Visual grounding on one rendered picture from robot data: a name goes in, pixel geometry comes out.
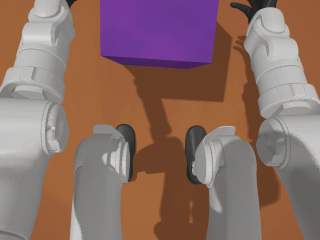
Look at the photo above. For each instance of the robot right shin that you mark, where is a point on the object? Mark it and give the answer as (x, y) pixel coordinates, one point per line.
(224, 131)

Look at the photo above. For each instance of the carton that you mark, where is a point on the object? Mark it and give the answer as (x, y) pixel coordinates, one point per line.
(158, 33)

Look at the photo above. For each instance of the robot left shin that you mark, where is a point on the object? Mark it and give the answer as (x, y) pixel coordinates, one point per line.
(81, 148)

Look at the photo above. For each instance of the left robot upper arm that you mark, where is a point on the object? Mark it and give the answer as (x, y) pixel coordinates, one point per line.
(31, 132)

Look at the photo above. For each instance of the robot shin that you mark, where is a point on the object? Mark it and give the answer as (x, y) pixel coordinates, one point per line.
(224, 131)
(81, 148)

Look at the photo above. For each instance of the right robot upper arm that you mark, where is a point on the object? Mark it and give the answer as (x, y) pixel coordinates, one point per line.
(291, 145)

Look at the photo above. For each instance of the robot right hand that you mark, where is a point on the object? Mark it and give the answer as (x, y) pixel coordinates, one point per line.
(256, 5)

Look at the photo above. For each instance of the right robot forearm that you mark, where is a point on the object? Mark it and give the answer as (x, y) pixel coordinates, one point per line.
(278, 71)

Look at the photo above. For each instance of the robot left hand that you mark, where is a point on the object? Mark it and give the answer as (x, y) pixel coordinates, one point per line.
(70, 2)

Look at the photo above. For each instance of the left robot forearm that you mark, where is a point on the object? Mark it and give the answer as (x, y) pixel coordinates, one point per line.
(42, 55)

